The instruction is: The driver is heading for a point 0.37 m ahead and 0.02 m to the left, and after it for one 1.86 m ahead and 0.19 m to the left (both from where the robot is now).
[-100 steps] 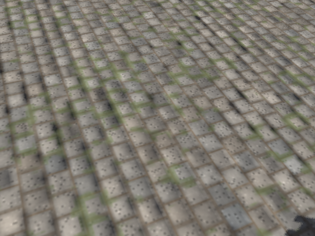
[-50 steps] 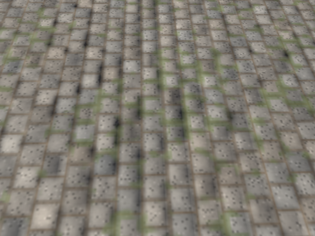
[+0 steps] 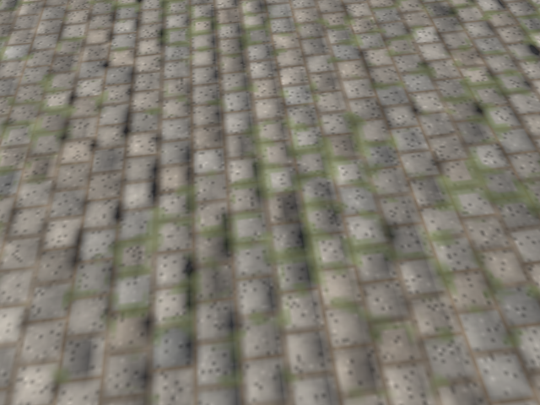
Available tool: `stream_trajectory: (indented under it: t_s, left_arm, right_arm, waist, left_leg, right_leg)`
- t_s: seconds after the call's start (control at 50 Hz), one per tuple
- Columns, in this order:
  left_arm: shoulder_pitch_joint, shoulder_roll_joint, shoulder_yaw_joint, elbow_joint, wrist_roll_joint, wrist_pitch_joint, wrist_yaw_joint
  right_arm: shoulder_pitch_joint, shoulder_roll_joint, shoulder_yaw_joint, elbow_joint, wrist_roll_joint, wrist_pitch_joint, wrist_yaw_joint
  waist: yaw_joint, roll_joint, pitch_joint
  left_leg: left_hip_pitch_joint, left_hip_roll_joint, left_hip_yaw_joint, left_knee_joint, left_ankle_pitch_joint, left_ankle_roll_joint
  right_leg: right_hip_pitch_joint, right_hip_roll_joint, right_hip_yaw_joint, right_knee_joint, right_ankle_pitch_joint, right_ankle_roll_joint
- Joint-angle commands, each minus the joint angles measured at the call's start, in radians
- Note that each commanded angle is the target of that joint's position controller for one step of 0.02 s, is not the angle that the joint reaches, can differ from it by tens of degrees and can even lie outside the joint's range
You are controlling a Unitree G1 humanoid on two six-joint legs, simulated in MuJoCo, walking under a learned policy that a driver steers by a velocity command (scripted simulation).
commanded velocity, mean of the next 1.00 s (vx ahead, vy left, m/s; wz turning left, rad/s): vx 0.32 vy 0.00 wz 0.17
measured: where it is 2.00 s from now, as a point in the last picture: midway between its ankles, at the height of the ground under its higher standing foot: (248, 237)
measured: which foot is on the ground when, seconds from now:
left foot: down 0.00-0.04, up 0.06-0.74, down 0.76-1.00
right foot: up 0.00-0.02, down 0.04-0.74, up 0.76-1.00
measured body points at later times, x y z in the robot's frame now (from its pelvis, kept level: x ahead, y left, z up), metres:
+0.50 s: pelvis +0.06 -0.04 +0.02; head +0.06 -0.06 +0.47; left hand +0.12 +0.24 -0.09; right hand +0.16 -0.33 -0.11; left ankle +0.17 +0.15 -0.66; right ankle -0.01 -0.11 -0.73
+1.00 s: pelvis +0.32 +0.08 +0.01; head +0.34 +0.09 +0.46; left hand +0.37 +0.38 -0.10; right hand +0.47 -0.16 -0.10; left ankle +0.29 +0.14 -0.73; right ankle +0.45 -0.08 -0.65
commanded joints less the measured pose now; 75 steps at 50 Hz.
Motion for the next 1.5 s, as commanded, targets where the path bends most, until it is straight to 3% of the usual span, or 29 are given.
stream_trajectory:
  t_s: [0.02, 0.04, 0.06, 0.08, 0.1, 0.14, 0.2, 0.44, 0.64, 0.7, 0.74, 0.76, 0.78, 0.8, 0.82, 0.86, 0.9, 0.98, 1.06, 1.16, 1.22, 1.26, 1.28, 1.3, 1.32, 1.34, 1.36, 1.4, 1.5]
  left_arm:
    - [0.159, 0.084, 0.035, -0.01, 0.008, -0.001, -0.02]
    - [0.16, 0.121, 0.047, -0.018, 0.015, -0.005, -0.018]
    - [0.134, 0.251, 0.067, -0.077, 0.017, -0.015, 0.001]
    - [0.134, 0.275, 0.062, -0.104, 0.072, -0.044, -0.013]
    - [0.079, 0.25, 0.058, -0.114, 0.071, -0.068, -0.017]
    - [-0.019, 0.173, 0.038, -0.126, 0.024, -0.08, -0.002]
    - [0.07, 0.082, 0.005, -0.081, 0.014, -0.092, 0.014]
    - [0.13, 0.113, 0.022, 0.0, 0.028, -0.142, 0.018]
    - [0.204, 0.132, 0.033, 0.051, 0.011, -0.127, 0.006]
    - [0.18, 0.168, 0.042, 0.04, 0.003, -0.117, 0.01]
    - [0.163, 0.176, 0.04, 0.029, 0.002, -0.107, 0.02]
    - [0.169, 0.155, 0.027, 0.009, 0.019, -0.117, 0.021]
    - [0.257, -0.008, -0.022, -0.045, 0.045, -0.149, 0.001]
    - [0.145, 0.082, -0.008, -0.058, -0.001, -0.194, -0.011]
    - [0.066, 0.13, 0.006, -0.084, -0.039, -0.214, -0.017]
    - [0.069, 0.125, 0.01, -0.067, -0.003, -0.22, -0.005]
    - [0.124, 0.115, 0.016, -0.053, 0.012, -0.193, -0.008]
    - [0.082, 0.071, 0.007, -0.076, 0.022, -0.157, -0.008]
    - [-0.05, 0.029, -0.013, -0.108, 0.008, -0.17, -0.025]
    - [-0.164, 0.034, -0.019, -0.166, -0.006, -0.176, -0.057]
    - [-0.129, 0.057, -0.01, -0.184, 0.0, -0.174, -0.077]
    - [0.035, 0.122, 0.022, -0.157, 0.004, -0.164, -0.074]
    - [0.176, 0.168, 0.044, -0.135, 0.005, -0.16, -0.065]
    - [0.291, 0.278, 0.076, -0.13, 0.016, -0.155, -0.054]
    - [0.3, 0.22, 0.06, -0.127, -0.003, -0.154, -0.052]
    - [0.277, 0.16, 0.042, -0.131, -0.002, -0.148, -0.044]
    - [0.215, 0.14, 0.036, -0.149, 0.002, -0.145, -0.039]
    - [0.109, 0.102, 0.021, -0.18, 0.014, -0.143, -0.036]
    - [0.077, 0.145, 0.035, -0.199, 0.007, -0.14, -0.012]
  right_arm:
    - [-0.11, -0.121, -0.027, -0.058, 0.024, -0.003, -0.002]
    - [-0.033, -0.078, -0.019, -0.029, 0.016, 0.006, 0.003]
    - [-0.016, -0.036, -0.004, -0.061, -0.033, 0.017, 0.005]
    - [-0.13, -0.069, -0.014, -0.101, -0.017, 0.01, -0.005]
    - [-0.132, -0.107, -0.025, -0.099, 0.005, 0.009, -0.011]
    - [-0.063, -0.137, -0.042, -0.038, -0.001, 0.008, -0.021]
    - [0.022, -0.107, -0.037, 0.022, 0.011, -0.01, 0.009]
    - [0.013, -0.079, -0.027, 0.051, 0.026, -0.066, 0.042]
    - [-0.152, -0.01, 0.025, -0.065, 0.029, -0.09, 0.109]
    - [-0.09, -0.05, 0.008, -0.086, 0.033, -0.084, 0.123]
    - [0.174, -0.142, -0.045, -0.03, 0.038, -0.074, 0.111]
    - [0.343, -0.212, -0.077, 0.006, 0.041, -0.059, 0.086]
    - [0.321, -0.297, -0.08, -0.005, 0.041, -0.063, 0.077]
    - [0.345, -0.22, -0.055, -0.027, 0.026, -0.074, 0.078]
    - [0.299, -0.167, -0.04, -0.015, 0.018, -0.084, 0.079]
    - [0.148, -0.099, -0.016, -0.049, 0.016, -0.093, 0.08]
    - [0.093, -0.075, -0.003, -0.069, -0.005, -0.099, 0.077]
    - [0.116, -0.106, -0.005, -0.042, 0.003, -0.114, 0.064]
    - [0.164, -0.112, 0.002, -0.017, -0.001, -0.115, 0.054]
    - [0.227, -0.132, -0.003, 0.032, 0.001, -0.102, 0.048]
    - [0.205, -0.153, -0.01, 0.029, 0.0, -0.081, 0.037]
    - [0.183, -0.174, -0.013, 0.013, -0.007, -0.06, 0.024]
    - [0.165, -0.171, -0.007, 0.0, -0.007, -0.056, 0.017]
    - [0.271, -0.086, 0.022, -0.042, -0.02, -0.078, 0.025]
    - [0.278, -0.051, 0.043, -0.03, -0.027, -0.111, 0.046]
    - [0.195, -0.128, 0.025, -0.059, 0.014, -0.142, 0.068]
    - [0.117, -0.13, 0.03, -0.089, 0.033, -0.159, 0.075]
    - [0.083, -0.13, 0.021, -0.099, -0.002, -0.16, 0.067]
    - [0.088, -0.073, 0.038, -0.122, -0.021, -0.121, 0.051]
  waist:
    - [0.075, 0.092, -0.148]
    - [0.052, -0.064, -0.099]
    - [0.005, -0.364, -0.058]
    - [0.069, -0.296, -0.111]
    - [0.035, -0.201, -0.074]
    - [-0.013, -0.12, -0.063]
    - [-0.004, -0.149, -0.124]
    - [0.041, -0.109, 0.019]
    - [0.095, -0.076, 0.09]
    - [0.023, -0.122, -0.003]
    - [-0.128, -0.112, -0.176]
    - [-0.199, -0.017, -0.268]
    - [-0.069, 0.232, -0.367]
    - [-0.148, 0.119, -0.433]
    - [-0.148, 0.085, -0.276]
    - [-0.058, -0.013, -0.136]
    - [-0.001, 0.028, -0.107]
    - [0.006, 0.033, -0.047]
    - [-0.061, 0.033, -0.022]
    - [-0.1, 0.019, 0.016]
    - [-0.055, 0.043, -0.034]
    - [0.035, 0.075, -0.153]
    - [0.116, 0.045, -0.231]
    - [0.092, -0.155, -0.39]
    - [0.086, -0.242, -0.493]
    - [0.111, -0.169, -0.397]
    - [0.096, -0.081, -0.27]
    - [0.017, 0.019, -0.115]
    - [-0.025, -0.058, -0.07]
  left_leg:
    - [-0.017, 0.176, -0.078, -0.021, 0.16, 0.13]
    - [-0.135, 0.107, 0.002, 0.154, -0.048, 0.048]
    - [-0.401, -0.033, 0.034, 0.471, -0.467, -0.056]
    - [-0.383, -0.078, -0.162, 0.631, -0.495, -0.038]
    - [-0.401, -0.058, -0.196, 0.674, -0.399, -0.02]
    - [-0.401, -0.018, -0.203, 0.645, -0.214, -0.011]
    - [-0.378, -0.004, -0.168, 0.602, -0.017, -0.023]
    - [-0.553, -0.004, -0.256, 0.351, 0.154, -0.018]
    - [-0.492, 0.012, -0.085, 0.121, 0.159, 0.054]
    - [-0.288, -0.071, -0.005, 0.1, 0.067, 0.116]
    - [0.114, -0.154, 0.009, 0.054, 0.096, 0.18]
    - [0.433, -0.045, -0.191, 0.032, 0.02, 0.233]
    - [0.708, 0.242, -0.799, -0.075, -0.204, 0.418]
    - [0.721, 0.285, -0.971, -0.227, -0.29, 0.438]
    - [0.614, 0.257, -0.795, -0.248, -0.193, 0.379]
    - [0.315, 0.169, -0.549, -0.261, 0.04, 0.316]
    - [0.165, 0.125, -0.445, -0.311, 0.199, 0.311]
    - [0.074, 0.081, -0.274, -0.355, 0.406, 0.293]
    - [0.088, 0.035, -0.157, -0.375, 0.367, 0.218]
    - [0.304, 0.127, -0.139, -0.346, 0.392, 0.203]
    - [0.425, 0.158, -0.111, -0.212, 0.737, 0.176]
    - [0.439, 0.136, -0.08, 0.042, 1.061, 0.148]
    - [0.303, 0.106, -0.049, 0.273, 0.983, 0.115]
    - [-0.126, -0.023, -0.033, 0.697, 0.552, 0.038]
    - [-0.368, -0.181, -0.18, 0.896, -0.315, 0.013]
    - [-0.484, -0.107, -0.277, 0.943, -0.28, 0.039]
    - [-0.508, -0.055, -0.262, 0.881, -0.209, 0.055]
    - [-0.419, 0.008, -0.234, 0.687, -0.132, 0.046]
    - [-0.293, 0.01, -0.173, 0.4, 0.006, -0.046]
  right_leg:
    - [0.207, 0.035, -0.052, -0.247, 0.226, -0.047]
    - [0.263, 0.002, 0.063, -0.376, 0.34, -0.095]
    - [0.294, -0.287, 0.506, -0.471, 0.636, -0.235]
    - [0.159, -0.352, 0.63, -0.549, 0.549, -0.371]
    - [0.148, -0.302, 0.55, -0.559, 0.417, -0.343]
    - [0.171, -0.214, 0.409, -0.533, 0.315, -0.227]
    - [0.269, -0.168, 0.343, -0.615, 0.016, -0.2]
    - [0.419, -0.236, 0.157, -0.753, 0.141, -0.199]
    - [0.458, -0.248, -0.079, -0.693, 0.476, -0.194]
    - [0.471, -0.25, -0.14, -0.516, 1.003, -0.16]
    - [0.352, -0.202, -0.193, -0.153, 1.188, -0.105]
    - [0.092, -0.161, -0.184, 0.144, 0.859, -0.058]
    - [-0.321, 0.05, -0.085, 0.491, -0.099, 0.001]
    - [-0.421, 0.058, 0.124, 0.603, -0.116, -0.016]
    - [-0.493, -0.002, 0.117, 0.576, -0.008, -0.042]
    - [-0.382, -0.09, 0.096, 0.41, 0.141, -0.05]
    - [-0.267, -0.12, 0.096, 0.349, 0.196, -0.035]
    - [-0.298, -0.119, 0.048, 0.175, 0.342, 0.017]
    - [-0.251, -0.079, 0.005, -0.127, 0.628, -0.007]
    - [-0.335, -0.031, 0.025, -0.272, 0.614, -0.061]
    - [-0.299, 0.022, -0.007, -0.277, 0.453, -0.108]
    - [-0.093, 0.098, -0.063, -0.259, 0.353, -0.152]
    - [0.151, 0.079, -0.01, -0.3, 0.43, -0.195]
    - [0.597, -0.176, 0.425, -0.273, 0.379, -0.375]
    - [0.775, -0.299, 0.831, -0.44, 0.303, -0.471]
    - [0.736, -0.266, 0.74, -0.477, 0.184, -0.408]
    - [0.588, -0.236, 0.618, -0.499, 0.183, -0.367]
    - [0.296, -0.167, 0.465, -0.555, 0.372, -0.334]
    - [0.039, -0.077, 0.295, -0.606, 0.547, -0.328]
Keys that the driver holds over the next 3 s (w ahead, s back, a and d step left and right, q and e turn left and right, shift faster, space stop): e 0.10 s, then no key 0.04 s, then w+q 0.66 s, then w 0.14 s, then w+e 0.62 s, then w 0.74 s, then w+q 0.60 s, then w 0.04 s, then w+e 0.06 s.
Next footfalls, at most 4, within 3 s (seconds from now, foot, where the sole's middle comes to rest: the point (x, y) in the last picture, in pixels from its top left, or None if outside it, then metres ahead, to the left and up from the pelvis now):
0.04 right None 0.03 -0.11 -0.77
0.76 left None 0.33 0.15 -0.77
1.28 right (283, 311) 0.70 0.04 -0.77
1.74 left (205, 236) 0.95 0.27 -0.77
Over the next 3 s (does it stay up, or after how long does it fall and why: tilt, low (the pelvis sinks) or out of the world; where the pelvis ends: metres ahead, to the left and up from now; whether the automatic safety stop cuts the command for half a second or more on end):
stays up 1.46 0.18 0.01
